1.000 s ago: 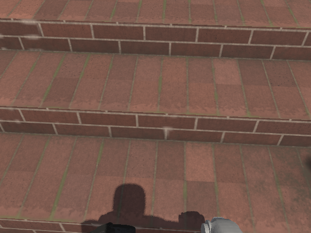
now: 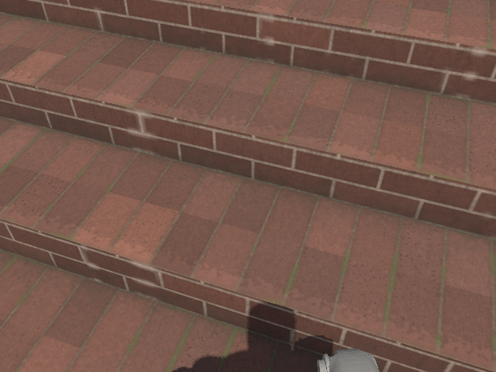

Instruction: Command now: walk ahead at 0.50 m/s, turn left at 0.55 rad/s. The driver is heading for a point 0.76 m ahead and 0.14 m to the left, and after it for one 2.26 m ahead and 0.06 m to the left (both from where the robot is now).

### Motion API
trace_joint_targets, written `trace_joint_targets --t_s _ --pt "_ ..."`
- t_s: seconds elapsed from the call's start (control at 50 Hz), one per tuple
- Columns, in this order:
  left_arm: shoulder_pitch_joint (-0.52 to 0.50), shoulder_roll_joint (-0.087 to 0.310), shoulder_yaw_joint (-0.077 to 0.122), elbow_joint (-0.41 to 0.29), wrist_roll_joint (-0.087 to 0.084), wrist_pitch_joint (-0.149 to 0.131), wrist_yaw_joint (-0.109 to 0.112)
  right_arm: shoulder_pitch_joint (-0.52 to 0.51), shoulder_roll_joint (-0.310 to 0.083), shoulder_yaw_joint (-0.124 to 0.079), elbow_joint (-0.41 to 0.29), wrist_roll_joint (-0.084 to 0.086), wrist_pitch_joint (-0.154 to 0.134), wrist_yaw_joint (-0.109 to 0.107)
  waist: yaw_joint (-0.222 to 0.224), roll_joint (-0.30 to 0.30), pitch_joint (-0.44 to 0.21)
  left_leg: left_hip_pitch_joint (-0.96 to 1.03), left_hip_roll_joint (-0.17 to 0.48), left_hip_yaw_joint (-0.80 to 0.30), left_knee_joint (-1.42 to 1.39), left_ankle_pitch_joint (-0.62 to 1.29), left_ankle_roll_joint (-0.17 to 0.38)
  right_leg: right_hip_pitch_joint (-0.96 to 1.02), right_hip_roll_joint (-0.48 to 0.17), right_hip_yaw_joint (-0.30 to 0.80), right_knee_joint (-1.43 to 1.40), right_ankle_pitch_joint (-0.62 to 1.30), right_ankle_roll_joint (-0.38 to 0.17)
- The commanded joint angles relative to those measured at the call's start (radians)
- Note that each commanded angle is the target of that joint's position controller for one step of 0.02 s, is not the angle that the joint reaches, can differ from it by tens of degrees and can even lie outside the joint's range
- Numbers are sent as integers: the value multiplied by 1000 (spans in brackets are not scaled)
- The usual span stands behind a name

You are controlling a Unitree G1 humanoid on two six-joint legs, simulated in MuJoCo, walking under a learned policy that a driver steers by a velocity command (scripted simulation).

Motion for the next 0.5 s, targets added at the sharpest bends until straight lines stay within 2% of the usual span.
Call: trace_joint_targets --t_s 0.02,0.04,0.06,0.08,0.1,0.12,0.14,0.16,0.18,0.2,0.22,0.24,0.26,0.28,0.3,0.32,0.34,0.36,0.38,0.4,0.42,0.44,0.46,0.48,0.5 --pt "-167 7 -19 -131 0 -5 18 70 -66 7 -8 -28 -15 12 2 7 108 48 203 -314 -237 44 137 -122 -37 -68 -162 59 18" --pt "-216 9 -22 -152 0 3 23 73 -72 9 -13 -15 -20 9 -21 47 119 2 202 -317 -273 60 157 -67 -56 -94 -259 100 52" --pt "-295 10 -23 -191 -3 20 30 85 -60 21 -1 -10 -20 20 -20 53 145 -47 241 -362 -322 92 161 -16 -86 -85 -350 100 80" --pt "-386 -3 -33 -229 12 47 22 -1 -90 14 -64 33 -15 33 -17 59 146 -191 251 -315 -454 150 195 213 -66 -214 -541 -76 104" --pt "-373 -31 -33 -240 14 55 15 -58 -91 22 -119 61 -31 41 2 122 170 -347 273 -310 -476 335 206 467 -40 -269 -611 -159 124" --pt "-360 -22 -27 -245 3 61 8 -31 -124 17 -119 78 -43 45 10 130 128 -298 297 -308 -447 586 209 574 -1 -283 -663 -190 134" --pt "-359 8 -15 -251 0 64 6 -17 -179 0 -123 90 -51 48 34 149 98 -139 327 -315 -413 921 198 592 51 -285 -764 -225 128" --pt "-307 49 3 -237 -10 57 3 -15 -242 -27 -135 100 -55 42 52 163 65 92 353 -287 -346 1262 183 565 93 -284 -908 -246 119" --pt "-221 96 23 -231 -26 40 11 -28 -287 -55 -144 85 -57 42 82 177 -18 225 344 -240 -222 1523 134 645 102 -237 -999 -209 87" --pt "2 99 31 -182 -36 19 26 -8 -219 -58 -158 58 -64 41 133 77 -227 64 265 -198 54 1545 69 1059 21 -48 -990 58 -3" --pt "230 153 45 -121 -18 12 36 30 -82 -27 -191 26 -64 53 191 -234 -432 -347 111 -205 352 911 23 1498 -211 481 -1283 -37 -204" --pt "428 180 45 -69 32 18 47 -106 -99 -53 -169 74 -40 64 291 -324 -333 -577 -14 -246 872 182 -16 1426 -352 911 -1581 -377 -264" --pt "378 210 60 -31 24 -14 61 -208 -127 -70 -202 91 -34 56 258 -190 -67 -741 56 -251 1093 295 -1 1197 -319 842 -1630 -711 -158" --pt "257 176 59 -8 -13 -25 52 -199 -124 -73 -175 95 -32 30 173 -135 57 -733 117 -184 1145 363 1 993 -323 667 -1597 -647 -146" --pt "201 64 39 39 -20 -25 42 -199 -104 -68 -177 73 -31 5 114 -7 35 -696 135 -144 1153 345 22 943 -326 483 -1575 -438 -130" --pt "171 -63 14 65 -25 -22 41 -235 -77 -58 -197 58 -22 2 78 69 15 -681 164 -138 1116 356 42 931 -317 352 -1573 -292 -98" --pt "137 -126 5 81 -33 -20 52 -270 -50 -53 -212 53 -6 3 41 49 25 -657 190 -118 1095 297 54 901 -289 266 -1601 -214 -71" --pt "99 -143 5 85 -34 -27 68 -298 -25 -47 -221 62 4 6 15 17 51 -673 201 -131 1047 272 70 889 -256 178 -1640 -179 -47" --pt "74 -133 12 85 -26 -30 80 -327 -6 -35 -234 67 8 15 5 -15 66 -699 193 -121 1081 242 89 878 -242 116 -1690 -123 -50" --pt "74 -120 12 99 -8 -38 82 -376 -26 -33 -251 72 2 27 -6 12 58 -705 199 -91 1054 263 102 872 -233 44 -1737 -86 -49" --pt "58 -100 15 102 14 -45 80 -406 -29 -28 -270 77 -9 35 -16 15 57 -675 202 -72 957 295 118 866 -198 -66 -1773 -44 -18" --pt "63 -52 29 94 21 -49 68 -450 -72 -37 -294 81 -14 46 -1 4 43 -606 208 -11 835 330 103 865 -170 -172 -1823 -10 -6" --pt "82 -46 23 102 23 -52 64 -502 -106 -45 -307 75 -17 55 15 -9 42 -578 219 7 743 377 87 888 -157 -224 -1845 34 1" --pt "78 -16 20 101 30 -54 56 -542 -121 -48 -320 76 -12 68 11 -29 46 -504 251 43 657 343 62 899 -173 -273 -1921 93 17" --pt "115 -2 17 120 48 -62 54 -552 -130 -55 -322 77 -12 76 11 -34 69 -520 249 16 646 404 50 978 -200 -269 -1936 201 25"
